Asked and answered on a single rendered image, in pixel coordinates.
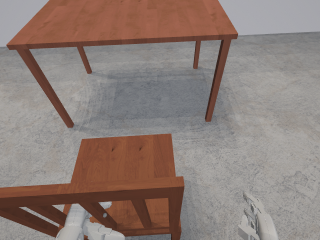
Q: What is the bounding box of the robot left forearm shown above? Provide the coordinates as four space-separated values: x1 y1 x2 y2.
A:
55 225 84 240

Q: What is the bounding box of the right robot hand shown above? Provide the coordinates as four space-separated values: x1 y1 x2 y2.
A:
238 192 279 240

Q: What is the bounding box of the table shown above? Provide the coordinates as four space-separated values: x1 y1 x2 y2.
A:
6 0 238 128

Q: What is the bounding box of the chair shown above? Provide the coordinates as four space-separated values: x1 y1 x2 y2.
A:
0 133 185 240

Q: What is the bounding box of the left robot hand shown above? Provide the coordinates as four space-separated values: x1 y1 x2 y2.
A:
64 201 125 240

